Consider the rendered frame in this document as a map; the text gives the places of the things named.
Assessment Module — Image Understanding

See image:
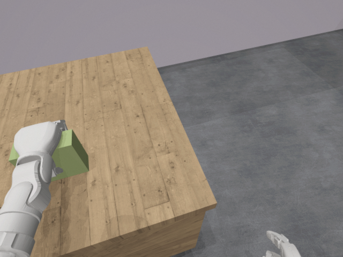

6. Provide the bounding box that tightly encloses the table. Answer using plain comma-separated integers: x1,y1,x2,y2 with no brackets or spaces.
0,47,217,257

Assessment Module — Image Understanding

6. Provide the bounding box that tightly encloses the sponge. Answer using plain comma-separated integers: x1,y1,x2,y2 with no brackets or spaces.
9,129,89,182

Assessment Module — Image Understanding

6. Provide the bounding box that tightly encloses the robot right hand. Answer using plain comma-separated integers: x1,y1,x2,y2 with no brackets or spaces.
263,231,301,257

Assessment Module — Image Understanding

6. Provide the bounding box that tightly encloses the left robot forearm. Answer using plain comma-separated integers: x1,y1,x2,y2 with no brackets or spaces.
0,152,53,257

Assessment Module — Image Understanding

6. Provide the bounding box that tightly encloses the robot left hand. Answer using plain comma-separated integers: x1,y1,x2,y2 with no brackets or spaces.
14,120,68,178

